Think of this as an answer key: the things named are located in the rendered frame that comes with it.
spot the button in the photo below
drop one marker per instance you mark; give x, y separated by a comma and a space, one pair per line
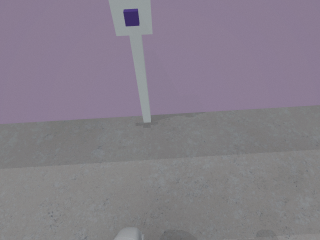
131, 17

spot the robot left thigh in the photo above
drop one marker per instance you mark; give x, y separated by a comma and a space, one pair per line
129, 233

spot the panel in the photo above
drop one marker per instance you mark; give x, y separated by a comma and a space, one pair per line
135, 33

